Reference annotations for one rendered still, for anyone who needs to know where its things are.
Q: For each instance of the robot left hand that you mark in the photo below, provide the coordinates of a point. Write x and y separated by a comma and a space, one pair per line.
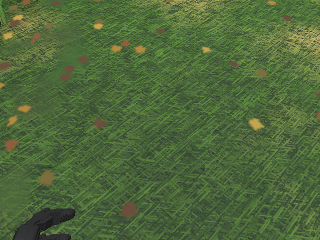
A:
43, 220

